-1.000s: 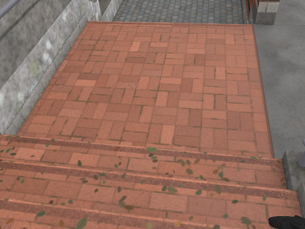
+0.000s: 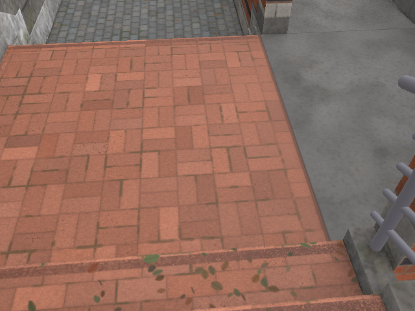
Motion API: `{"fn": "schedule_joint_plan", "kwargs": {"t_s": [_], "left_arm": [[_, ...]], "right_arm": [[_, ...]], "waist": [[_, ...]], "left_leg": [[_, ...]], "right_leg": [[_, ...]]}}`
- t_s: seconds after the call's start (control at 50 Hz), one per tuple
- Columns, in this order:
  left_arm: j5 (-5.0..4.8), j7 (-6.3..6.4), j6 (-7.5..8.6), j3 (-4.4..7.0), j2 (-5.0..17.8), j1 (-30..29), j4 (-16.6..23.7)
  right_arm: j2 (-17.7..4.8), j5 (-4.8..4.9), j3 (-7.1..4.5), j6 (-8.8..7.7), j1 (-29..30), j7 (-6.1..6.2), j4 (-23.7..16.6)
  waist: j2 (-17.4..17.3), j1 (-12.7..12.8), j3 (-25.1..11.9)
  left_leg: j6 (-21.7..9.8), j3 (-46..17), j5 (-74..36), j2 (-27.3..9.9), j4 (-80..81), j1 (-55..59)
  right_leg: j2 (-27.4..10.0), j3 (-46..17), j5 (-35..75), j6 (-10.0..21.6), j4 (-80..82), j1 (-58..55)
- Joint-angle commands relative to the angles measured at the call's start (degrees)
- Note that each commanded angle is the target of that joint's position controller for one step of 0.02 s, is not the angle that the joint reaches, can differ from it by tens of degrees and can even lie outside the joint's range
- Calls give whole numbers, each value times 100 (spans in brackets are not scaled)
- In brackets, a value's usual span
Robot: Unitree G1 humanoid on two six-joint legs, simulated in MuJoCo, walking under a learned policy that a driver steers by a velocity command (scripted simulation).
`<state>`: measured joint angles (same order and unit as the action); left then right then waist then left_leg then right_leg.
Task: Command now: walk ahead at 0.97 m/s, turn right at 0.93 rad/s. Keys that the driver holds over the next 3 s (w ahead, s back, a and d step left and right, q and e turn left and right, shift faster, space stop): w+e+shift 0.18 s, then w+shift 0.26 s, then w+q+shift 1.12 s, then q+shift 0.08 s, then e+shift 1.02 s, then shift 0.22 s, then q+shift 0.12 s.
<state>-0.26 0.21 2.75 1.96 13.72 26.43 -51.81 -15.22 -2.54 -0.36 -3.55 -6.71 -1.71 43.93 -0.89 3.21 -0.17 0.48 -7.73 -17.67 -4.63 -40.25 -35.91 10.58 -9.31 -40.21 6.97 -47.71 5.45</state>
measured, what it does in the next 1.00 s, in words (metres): goes down: left foot 0.15 m lower, then right foot 0.15 m lower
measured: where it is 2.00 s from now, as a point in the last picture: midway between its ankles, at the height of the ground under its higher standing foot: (234, 170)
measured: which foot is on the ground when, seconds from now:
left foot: up 0.00-0.08, down 0.10-0.52, up 0.54-0.90, down 0.92-1.00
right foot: down 0.00-0.08, up 0.10-0.52, down 0.54-0.92, up 0.94-1.00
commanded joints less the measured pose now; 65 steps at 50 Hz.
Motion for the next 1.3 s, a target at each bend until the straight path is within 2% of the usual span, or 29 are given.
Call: {"fn": "schedule_joint_plan", "kwargs": {"t_s": [0.02,0.08,0.1,0.12,0.14,0.18,0.2,0.24,0.3,0.34,0.44,0.48,0.52,0.54,0.56,0.6,0.62,0.68,0.8,0.84,0.9,0.92,0.94,0.96,1.0,1.04,1.16,1.24,1.3], "left_arm": [[108,50,8,216,922,-428,426],[243,117,8,326,1208,-1998,701],[126,222,-19,257,573,-1732,680],[-150,263,16,81,61,-1032,1120],[-170,279,-23,108,219,-230,995],[332,68,-292,150,482,-1062,1052],[449,-27,-314,114,307,-1983,1533],[176,-220,-336,103,260,-2282,1592],[396,-350,-413,240,504,-1522,884],[295,-277,-227,200,492,-2965,1235],[56,-437,-127,68,412,-3468,1024],[247,-209,-159,109,513,-2490,629],[388,-24,-65,338,877,57,-27],[452,-49,-30,422,1214,274,-102],[460,-72,-12,263,1182,482,-90],[318,21,-52,456,1261,182,-170],[314,47,133,270,521,-551,-43],[160,17,432,281,612,-506,-292],[-6,254,671,131,238,-1089,-400],[-10,360,548,127,268,-1125,-454],[81,279,431,311,1067,-1621,-242],[116,301,229,316,777,-1606,-360],[275,337,28,176,148,-1985,-217],[275,289,83,100,5,-1267,461],[544,143,195,78,464,-1080,444],[424,155,223,91,590,-1908,645],[265,-148,412,72,361,-2844,729],[-15,-131,262,23,141,-2670,1032],[64,-21,277,405,900,-5,283]], "right_arm": [[-267,263,-110,21,-407,21,-181],[-971,162,-516,-76,-4128,269,867],[-976,112,-522,-147,-3723,260,837],[-931,-60,-384,-225,-3016,127,565],[-680,-66,-336,-234,-2633,32,333],[-768,87,-428,-179,-2264,22,301],[-795,34,-397,-384,-2099,1,440],[-230,25,-159,-456,-1813,124,706],[-1273,43,-446,-512,-1921,184,847],[-406,134,-216,-603,-2529,179,1144],[-617,86,-201,-367,-2432,248,1238],[-637,1,-182,-96,-3104,371,1603],[-988,47,-338,25,-2759,432,1670],[-794,99,-395,10,-2319,425,1541],[-212,351,-273,-160,-3232,444,1248],[-375,311,-275,-91,-2923,446,1172],[-716,68,-397,-70,-2099,405,1112],[-146,-119,-418,193,-2152,190,1230],[164,100,-307,47,-824,-186,682],[35,318,-299,220,-1034,-276,794],[-718,124,-635,570,-3459,-26,1388],[-841,36,-684,522,-3638,-74,1405],[-917,268,-649,449,-3364,-35,1426],[-977,201,-455,287,-3087,43,1440],[-970,131,-523,170,-2843,40,1265],[-1173,31,-515,-75,-1649,224,782],[-440,253,-332,-296,-1499,152,716],[-597,140,-436,-130,-2161,138,901],[-821,138,-455,3,-1496,172,786]], "waist": [[633,-256,315],[-182,-2660,-497],[-880,-2259,300],[-1622,-1018,93],[-1107,-517,-624],[-447,-640,-69],[-1194,-613,766],[-292,-228,1655],[-803,-86,936],[-39,-571,1585],[-305,-829,1244],[-5,-591,901],[22,783,-317],[694,797,-452],[962,220,-1396],[1159,313,-1515],[201,171,-625],[-133,-538,391],[431,-736,474],[755,-865,573],[169,-2122,-123],[-735,-2376,364],[-1354,-2126,1132],[-1568,-728,866],[447,-564,329],[390,-111,910],[482,-669,490],[-399,-850,401],[-24,712,-491]], "left_leg": [[59,887,-516,804,8,3343],[78,582,-257,360,1110,5675],[-203,-142,-196,-544,1713,5300],[94,-695,-3503,-1387,-632,5757],[-41,-1349,-2606,-1837,-116,5819],[-901,-2062,2749,-1974,1236,3980],[-1075,-2726,2946,-2338,1372,2706],[-737,-1381,3109,-1594,1654,596],[-892,-798,2115,-1464,1597,739],[-699,-279,2882,-1045,1111,2257],[-734,969,3122,-608,1277,1854],[-856,1006,138,-482,-396,3109],[-847,935,135,-127,-4358,2158],[-784,791,5362,724,-6704,372],[-982,-372,5965,478,-6524,-650],[-704,121,4629,85,-5570,-1459],[-699,-119,3513,-239,-4404,-1237],[-298,107,3335,-324,-3088,1],[-700,1012,-1855,116,67,2059],[-727,1487,-1793,412,-114,2708],[-1327,1918,927,1055,-417,5058],[-2003,747,645,334,1672,4805],[-1855,668,-550,315,1510,4193],[-1957,-732,-4155,-126,-34,5082],[-2442,-2755,480,-794,870,4784],[-2821,-4065,2990,-1103,1814,2442],[-1633,-1636,3382,824,820,556],[-1206,-1609,3390,1041,-410,1353],[-1107,-1179,2345,1259,-3888,1521]], "right_leg": [[-605,-1091,2332,471,418,3186],[-300,-565,4244,256,-4144,3095],[232,-125,402,206,-6777,3932],[-196,-50,49,196,-7502,5309],[-775,98,792,212,-6378,5399],[-1117,479,1136,268,-6546,5599],[-1493,-122,2105,120,-5340,5886],[-1483,-410,3438,-190,-2659,4542],[-979,680,4209,-105,-2520,3393],[-1137,39,5567,172,-648,5160],[-1161,1377,6609,-105,1515,1601],[-990,1613,5278,42,2004,1111],[-1385,1022,5550,377,2632,-1728],[-2154,360,6233,539,1856,-2826],[-2978,-124,9018,284,-28,-4163],[-3654,-1658,4247,1169,1782,-3281],[-3121,-1244,3320,788,2216,-1936],[-2951,-362,4935,566,1944,616],[-1821,1831,2377,-426,1461,2531],[-1895,2158,3098,-557,806,2527],[-2011,2414,7092,-635,-2858,2646],[-1469,2356,3954,-539,-6081,2691],[-836,2187,-163,-291,-7850,3606],[-1042,1441,313,-414,-7076,5192],[-1507,464,450,-433,-5219,5582],[-1731,-57,1471,-975,-2802,5075],[-1413,734,6645,-802,1072,1674],[-998,665,5995,-778,2146,710],[-1453,488,6231,-783,3181,-1606]]}}
Next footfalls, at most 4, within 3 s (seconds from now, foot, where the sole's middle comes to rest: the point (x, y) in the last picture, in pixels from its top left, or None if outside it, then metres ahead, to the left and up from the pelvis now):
0.10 left None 0.19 0.18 -0.86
0.54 right None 0.55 -0.16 -1.02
0.92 left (247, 270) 0.88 -0.10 -1.17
1.32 right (277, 209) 1.33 -0.28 -1.32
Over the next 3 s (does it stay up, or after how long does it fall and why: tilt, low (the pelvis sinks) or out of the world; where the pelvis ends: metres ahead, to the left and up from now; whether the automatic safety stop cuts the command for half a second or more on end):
stays up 1.61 0.02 -0.53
